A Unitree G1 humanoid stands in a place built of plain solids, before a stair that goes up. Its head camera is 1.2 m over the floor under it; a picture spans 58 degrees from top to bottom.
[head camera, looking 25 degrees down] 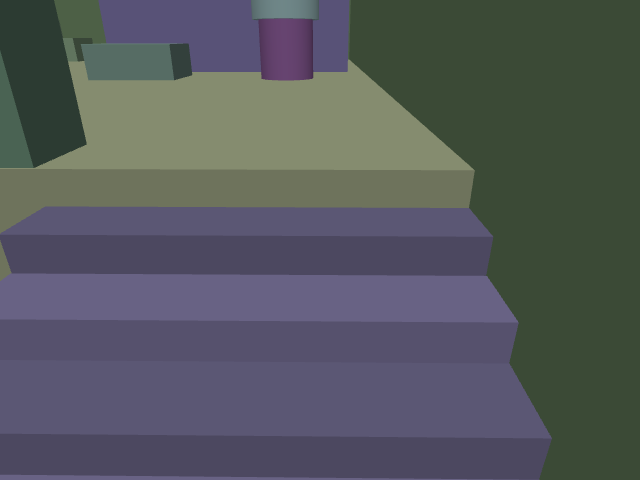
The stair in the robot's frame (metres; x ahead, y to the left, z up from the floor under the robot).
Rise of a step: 0.15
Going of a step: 0.28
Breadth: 1.68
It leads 1 degrees to the right of straight ahead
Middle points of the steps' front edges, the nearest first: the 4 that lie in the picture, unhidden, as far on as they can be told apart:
0.77 0.26 0.30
1.05 0.26 0.45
1.33 0.25 0.60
1.60 0.25 0.75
